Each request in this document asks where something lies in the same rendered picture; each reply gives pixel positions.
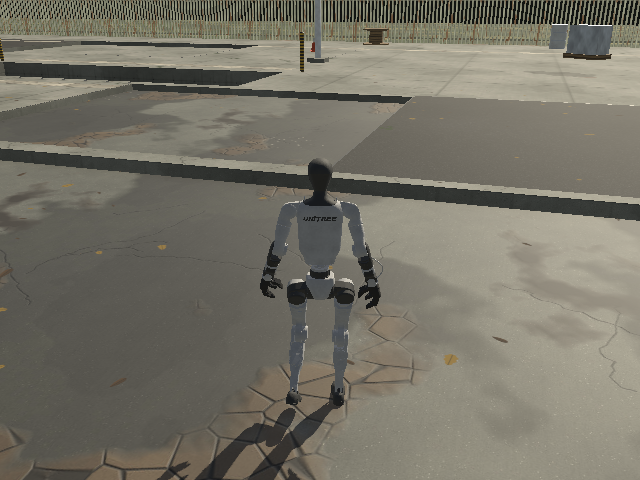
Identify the right robot hand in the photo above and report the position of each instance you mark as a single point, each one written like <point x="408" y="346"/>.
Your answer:
<point x="373" y="292"/>

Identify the left robot hand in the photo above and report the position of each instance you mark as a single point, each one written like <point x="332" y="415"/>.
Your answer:
<point x="273" y="284"/>

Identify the robot right upper arm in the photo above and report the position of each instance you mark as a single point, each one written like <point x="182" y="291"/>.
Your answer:
<point x="351" y="211"/>

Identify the robot left forearm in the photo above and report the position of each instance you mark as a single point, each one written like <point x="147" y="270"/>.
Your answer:
<point x="271" y="265"/>

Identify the robot right forearm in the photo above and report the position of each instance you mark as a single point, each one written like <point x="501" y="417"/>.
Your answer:
<point x="367" y="268"/>

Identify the right robot thigh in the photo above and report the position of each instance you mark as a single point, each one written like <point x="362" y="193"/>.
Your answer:
<point x="343" y="300"/>

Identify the robot right shin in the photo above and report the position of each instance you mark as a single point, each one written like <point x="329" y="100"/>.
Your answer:
<point x="340" y="356"/>

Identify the robot left upper arm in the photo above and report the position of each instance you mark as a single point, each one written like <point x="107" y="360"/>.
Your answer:
<point x="288" y="211"/>

